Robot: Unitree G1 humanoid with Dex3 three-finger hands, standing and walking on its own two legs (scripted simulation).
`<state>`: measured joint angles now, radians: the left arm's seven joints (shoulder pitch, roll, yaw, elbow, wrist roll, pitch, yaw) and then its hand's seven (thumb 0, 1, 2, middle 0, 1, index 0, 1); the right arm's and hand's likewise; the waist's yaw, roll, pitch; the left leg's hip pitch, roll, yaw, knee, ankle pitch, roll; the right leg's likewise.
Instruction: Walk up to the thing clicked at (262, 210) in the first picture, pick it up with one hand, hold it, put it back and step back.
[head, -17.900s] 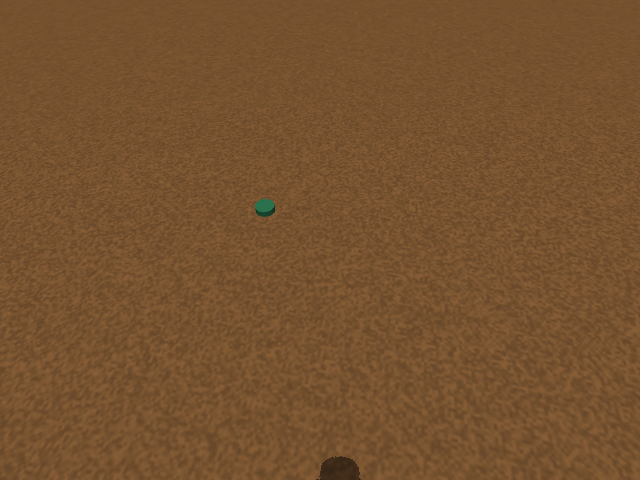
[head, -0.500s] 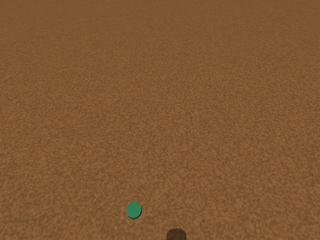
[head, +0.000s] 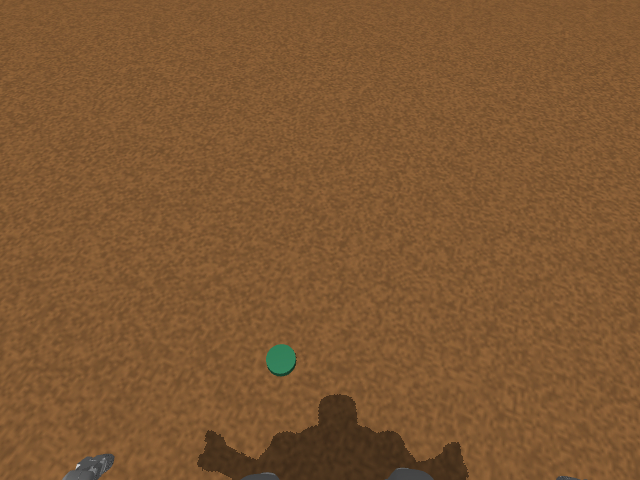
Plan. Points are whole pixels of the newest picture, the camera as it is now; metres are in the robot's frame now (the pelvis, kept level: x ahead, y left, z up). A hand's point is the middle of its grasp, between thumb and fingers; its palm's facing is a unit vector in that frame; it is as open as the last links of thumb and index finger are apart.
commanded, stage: walk up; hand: left
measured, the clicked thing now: (281, 360) +0.49 +0.13 -0.74
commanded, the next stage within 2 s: stand in 1.64 s
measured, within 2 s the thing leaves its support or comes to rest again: neither
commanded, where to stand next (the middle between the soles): +0.07 -0.06 m, yaw -7 degrees
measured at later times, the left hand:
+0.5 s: hand out of the picture +0.07 +0.21 -0.14, palm faces -0.11 -0.92 -0.37, open 7.3 cm
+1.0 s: hand out of the picture +0.07 +0.28 -0.14, palm faces -0.02 -0.93 -0.38, open 7.3 cm
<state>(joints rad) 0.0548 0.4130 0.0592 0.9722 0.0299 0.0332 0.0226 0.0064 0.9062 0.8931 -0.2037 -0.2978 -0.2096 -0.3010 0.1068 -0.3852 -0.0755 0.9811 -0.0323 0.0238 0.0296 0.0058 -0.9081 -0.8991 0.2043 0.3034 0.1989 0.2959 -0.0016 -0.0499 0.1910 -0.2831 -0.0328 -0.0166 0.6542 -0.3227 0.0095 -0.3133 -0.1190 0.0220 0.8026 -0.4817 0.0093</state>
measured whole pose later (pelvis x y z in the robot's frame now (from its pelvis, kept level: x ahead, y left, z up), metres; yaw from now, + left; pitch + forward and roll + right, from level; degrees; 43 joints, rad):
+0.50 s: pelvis -0.02 -0.05 +0.00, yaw -5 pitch -5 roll -1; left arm 0.18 0.36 0.06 0.93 0.03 0.04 -0.04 0.01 0.91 0.89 -0.20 -0.30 -0.21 -0.30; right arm 0.19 -0.43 -0.06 0.89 0.00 0.03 -0.03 0.01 -0.91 -0.90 0.21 0.30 0.20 0.30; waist 0.00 0.04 0.18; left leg -0.35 0.03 -0.06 0.94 -0.55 0.02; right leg -0.30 0.01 0.02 0.67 -0.29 0.00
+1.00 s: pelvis -0.01 -0.01 +0.01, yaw -3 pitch -3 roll -1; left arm 0.21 0.44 0.07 0.93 -0.01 0.03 -0.01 0.01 0.91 0.89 -0.20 -0.30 -0.21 -0.30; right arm 0.20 -0.36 -0.03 0.92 -0.03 -0.04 0.00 0.01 -0.90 -0.90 0.21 0.30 0.20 0.30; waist 0.02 -0.05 0.10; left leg -0.26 0.02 0.01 0.61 -0.30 0.01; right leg -0.36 0.01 0.10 0.88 -0.49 -0.03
